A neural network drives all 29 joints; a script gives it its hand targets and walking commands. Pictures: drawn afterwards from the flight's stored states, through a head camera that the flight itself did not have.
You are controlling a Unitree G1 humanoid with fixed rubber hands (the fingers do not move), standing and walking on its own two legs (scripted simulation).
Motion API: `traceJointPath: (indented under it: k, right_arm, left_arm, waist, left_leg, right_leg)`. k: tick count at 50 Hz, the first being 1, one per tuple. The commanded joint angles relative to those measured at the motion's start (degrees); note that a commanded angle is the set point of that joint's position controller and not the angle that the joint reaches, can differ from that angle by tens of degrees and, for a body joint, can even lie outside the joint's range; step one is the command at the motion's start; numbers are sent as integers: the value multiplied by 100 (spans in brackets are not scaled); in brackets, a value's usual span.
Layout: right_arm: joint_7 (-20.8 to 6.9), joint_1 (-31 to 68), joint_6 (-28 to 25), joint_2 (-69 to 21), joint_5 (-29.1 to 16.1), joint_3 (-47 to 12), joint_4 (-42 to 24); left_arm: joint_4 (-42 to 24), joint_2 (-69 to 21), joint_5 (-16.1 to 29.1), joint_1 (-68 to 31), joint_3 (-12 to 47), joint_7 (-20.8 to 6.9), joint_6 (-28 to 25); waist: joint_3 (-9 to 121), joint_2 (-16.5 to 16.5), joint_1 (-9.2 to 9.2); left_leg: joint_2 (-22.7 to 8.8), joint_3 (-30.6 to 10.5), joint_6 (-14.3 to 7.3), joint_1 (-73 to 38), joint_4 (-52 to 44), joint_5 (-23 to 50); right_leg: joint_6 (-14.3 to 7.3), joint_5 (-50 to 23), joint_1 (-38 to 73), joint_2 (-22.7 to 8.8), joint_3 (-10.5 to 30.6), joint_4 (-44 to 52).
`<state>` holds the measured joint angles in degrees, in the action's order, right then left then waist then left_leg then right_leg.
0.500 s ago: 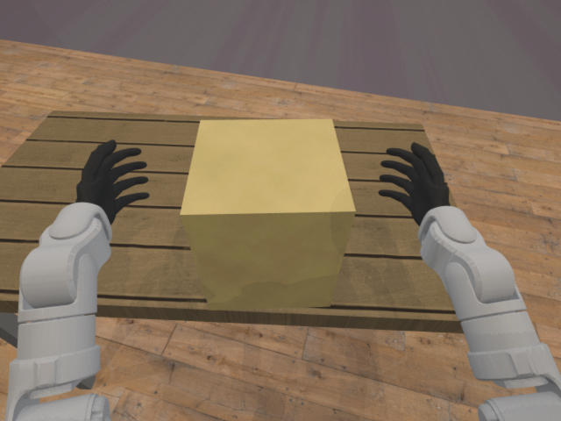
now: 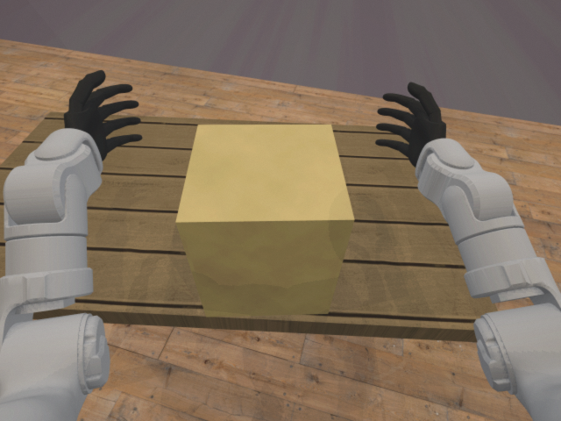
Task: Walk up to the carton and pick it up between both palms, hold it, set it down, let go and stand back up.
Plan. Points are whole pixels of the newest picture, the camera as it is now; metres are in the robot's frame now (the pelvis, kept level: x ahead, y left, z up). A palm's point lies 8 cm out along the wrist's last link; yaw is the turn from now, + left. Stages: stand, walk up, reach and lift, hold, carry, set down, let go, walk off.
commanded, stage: reach and lift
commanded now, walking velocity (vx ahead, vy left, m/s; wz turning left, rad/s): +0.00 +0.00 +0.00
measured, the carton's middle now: (266, 224) +0.40 +0.05 +0.05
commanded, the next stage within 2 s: none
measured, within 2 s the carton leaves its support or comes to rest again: neither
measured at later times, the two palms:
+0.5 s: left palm (111, 180) +0.39 +0.26 +0.16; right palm (396, 169) +0.42 -0.14 +0.16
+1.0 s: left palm (130, 214) +0.38 +0.25 +0.09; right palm (375, 195) +0.42 -0.12 +0.11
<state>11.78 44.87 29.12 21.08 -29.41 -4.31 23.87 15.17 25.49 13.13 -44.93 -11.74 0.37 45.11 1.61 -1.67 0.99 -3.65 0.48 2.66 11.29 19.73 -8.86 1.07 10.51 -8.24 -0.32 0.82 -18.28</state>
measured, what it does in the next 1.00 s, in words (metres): stands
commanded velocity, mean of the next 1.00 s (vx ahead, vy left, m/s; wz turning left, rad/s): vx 0.00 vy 0.00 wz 0.00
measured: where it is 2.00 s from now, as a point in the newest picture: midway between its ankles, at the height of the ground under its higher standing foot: outside the picture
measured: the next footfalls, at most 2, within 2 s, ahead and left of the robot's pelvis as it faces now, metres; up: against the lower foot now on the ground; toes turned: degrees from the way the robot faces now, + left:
none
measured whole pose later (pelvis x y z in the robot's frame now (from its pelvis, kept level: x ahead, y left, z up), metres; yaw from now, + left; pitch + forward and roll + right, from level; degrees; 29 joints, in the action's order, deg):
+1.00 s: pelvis +0.00 +0.00 +0.00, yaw +1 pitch +3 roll -1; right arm 11.2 45.0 3.0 9.5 -17.8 -2.5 54.7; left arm 51.2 16.6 9.3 -42.0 -4.9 0.9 7.3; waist 2.5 -2.0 2.7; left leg -3.5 -1.1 2.5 16.8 23.7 -10.0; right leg 1.3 10.9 -12.0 -0.2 -0.3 -19.8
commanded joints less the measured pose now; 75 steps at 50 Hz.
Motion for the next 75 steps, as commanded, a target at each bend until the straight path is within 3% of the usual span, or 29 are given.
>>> traceJointPath:
  k: [1, 3, 7, 8, 9, 14, 15, 16, 18, 23, 24, 27, 28, 32, 37, 40, 41, 42, 43, 46, 52, 53, 58, 63, 67, 68, 70, 71, 75]
  right_arm:
    - [-18, 2774, -174, 659, -89, 246, -332]
    - [-25, 3012, -229, 745, -98, 220, -146]
    - [-31, 3226, -226, 792, -93, 212, 497]
    - [-6, 3196, -267, 774, -104, 272, 614]
    - [-1, 3152, -298, 759, -122, 269, 606]
    - [-9, 2670, -556, 538, -59, 89, 725]
    - [3, 2725, -614, 553, 54, 144, 933]
    - [-14, 2613, -626, 480, 71, -18, 1158]
    - [-40, 2401, -790, 197, 177, 71, 1012]
    - [18, 2571, -1262, 183, 411, 367, 136]
    - [29, 2567, -1331, 203, 550, 468, 21]
    - [15, 2536, -1464, -109, 927, 587, 578]
    - [7, 2583, -1558, -203, 926, 481, 415]
    - [-15, 2707, -1826, -209, 952, 433, 651]
    - [-5, 2483, -2052, -332, 1049, 194, 1875]
    - [-18, 2239, -2385, -408, 1037, 205, 2330]
    - [-43, 2320, -2482, -358, 1024, 199, 2230]
    - [-60, 2369, -2585, -336, 1073, 254, 2197]
    - [-29, 2320, -2705, -391, 1154, 296, 2047]
    - [-42, 2298, -2834, -405, 1173, 301, 2353]
    - [-120, 2379, -3011, -603, 1195, 348, 2044]
    - [-101, 2481, -3044, -640, 1210, 254, 1763]
    - [5, 2281, -2914, -690, 1242, 307, 1986]
    - [161, 2425, -2820, -968, 1380, 246, 1872]
    - [240, 2286, -2842, -1152, 1576, 436, 2114]
    - [232, 2371, -2855, -1345, 1571, 365, 1919]
    - [273, 2360, -2893, -1364, 1669, 445, 1857]
    - [277, 2280, -2864, -1486, 1685, 406, 1811]
    - [269, 2213, -2893, -1671, 1821, 385, 1570]
  left_arm:
    - [62, 1029, 65, -2568, -134, -18, -312]
    - [145, 942, 88, -2632, -22, 36, -373]
    - [549, 1046, 140, -3148, 144, -38, -504]
    - [652, 961, 67, -3040, 188, -36, -537]
    - [569, 926, 117, -2950, 178, -48, -567]
    - [817, 636, -153, -2227, 206, -142, -837]
    - [888, 555, -210, -2365, 233, -173, -905]
    - [1251, 617, -227, -2256, 189, -224, -963]
    - [1111, 518, -322, -2118, 209, -227, -1243]
    - [156, 630, -247, -2413, -4, 28, -1697]
    - [248, 674, -198, -2448, 88, 23, -1758]
    - [1160, 514, -196, -2548, 204, 8, -2145]
    - [1183, 529, -215, -2688, 264, 35, -2289]
    - [1472, 378, -35, -2858, 485, 154, -2725]
    - [3048, 60, -215, -2267, 551, 31, -3075]
    - [3211, -113, -275, -1994, 565, 16, -3450]
    - [3040, -54, -372, -2059, 500, 11, -3559]
    - [3017, -162, -286, -2175, 647, 15, -3676]
    - [2829, -49, -351, -2098, 492, 21, -3790]
    - [2947, -150, -466, -2208, 557, 18, -3973]
    - [2269, -322, -387, -2432, 650, 127, -4253]
    - [2191, -257, -380, -2419, 552, 137, -4258]
    - [2367, -541, -591, -2220, 465, 126, -4043]
    - [2745, -895, -692, -1980, 403, 90, -3855]
    - [2510, -1147, -1020, -2092, 280, 91, -3830]
    - [2439, -1229, -1116, -2103, 195, 108, -3834]
    - [2276, -1299, -1220, -2093, 124, 130, -3771]
    - [2111, -1405, -1306, -2040, 15, 152, -3747]
    - [1554, -1614, -1588, -2036, -92, 221, -3719]
  waist:
    - [2209, 193, 63]
    - [2504, 260, 83]
    - [2394, 277, -131]
    - [2452, 494, -110]
    - [2486, 332, -104]
    - [2472, 598, -42]
    - [2285, 522, -125]
    - [1898, 433, -47]
    - [2014, 513, 69]
    - [2800, 564, 43]
    - [2822, 514, -81]
    - [2518, 492, -79]
    - [2563, 556, 47]
    - [3053, 589, 25]
    - [2253, 301, 179]
    - [2255, 327, 110]
    - [2406, 409, 270]
    - [2417, 392, 77]
    - [2625, 335, 160]
    - [2340, 418, 83]
    - [3141, 673, 112]
    - [3309, 547, 264]
    - [2980, 603, 221]
    - [2620, 34, 237]
    - [2333, 240, 115]
    - [2360, 195, 287]
    - [2451, 300, 219]
    - [2428, 249, 338]
    - [2596, 404, 358]
  left_leg:
    - [494, 277, -121, -737, -42, 1138]
    - [457, 269, -35, -920, -1, 1516]
    - [464, 237, 12, -970, 131, 1736]
    - [461, 189, 4, -1033, 133, 1841]
    - [456, 172, 36, -1117, 162, 1974]
    - [486, 210, 114, -1413, 266, 2557]
    - [472, 181, 97, -1375, 262, 2554]
    - [483, 215, 64, -1277, 188, 2177]
    - [493, 197, 7, -1217, 113, 1971]
    - [578, 282, 85, -1455, 285, 2171]
    - [570, 266, 79, -1383, 316, 2166]
    - [544, 279, -45, -961, 229, 1307]
    - [555, 308, -62, -908, 186, 1153]
    - [474, 271, 46, -1044, 425, 1495]
    - [394, 265, -12, -815, 352, 1296]
    - [400, 257, 47, -903, 470, 1711]
    - [380, 259, 76, -989, 483, 1860]
    - [389, 259, 129, -994, 475, 1821]
    - [416, 280, 120, -976, 490, 1952]
    - [416, 281, 170, -978, 508, 2002]
    - [434, 316, 246, -959, 575, 2124]
    - [432, 315, 187, -915, 612, 2207]
    - [457, 330, 147, -878, 538, 2115]
    - [440, 397, 76, -690, 457, 1943]
    - [467, 433, 124, -820, 387, 2023]
    - [456, 465, 94, -809, 384, 2025]
    - [473, 478, 123, -863, 377, 2162]
    - [484, 509, 89, -897, 369, 2165]
    - [495, 572, 95, -1030, 433, 2370]
  right_leg:
    - [61, -1281, 465, 258, -161, 82]
    - [55, -1598, 609, 299, -214, 30]
    - [44, -1788, 489, 307, -196, 34]
    - [44, -1844, 501, 319, -195, 56]
    - [67, -1926, 555, 351, -247, 80]
    - [77, -2294, 600, 376, -316, 102]
    - [88, -2245, 520, 389, -361, 71]
    - [121, -1907, 511, 359, -332, 155]
    - [114, -1586, 445, 336, -325, 204]
    - [192, -1850, 574, 401, -326, 74]
    - [182, -1775, 578, 423, -347, 69]
    - [149, -1004, 146, 325, -330, 80]
    - [140, -860, 238, 301, -300, 76]
    - [56, -868, 34, 369, -354, 17]
    - [45, -554, -89, 327, -354, 49]
    - [23, -757, -66, 374, -386, 5]
    - [29, -794, -43, 362, -371, -21]
    - [17, -806, -104, 376, -393, 48]
    - [50, -945, 37, 366, -385, 19]
    - [51, -848, -127, 371, -394, 14]
    - [13, -1006, -168, 378, -350, 34]
    - [48, -1105, -53, 364, -313, -10]
    - [103, -1162, 3, 339, -277, 57]
    - [164, -1247, 241, 342, -275, 23]
    - [120, -1153, 226, 373, -336, 103]
    - [156, -1155, 293, 338, -273, 76]
    - [135, -1240, 379, 361, -282, 123]
    - [175, -1326, 458, 354, -256, 99]
    - [169, -1499, 493, 346, -263, 55]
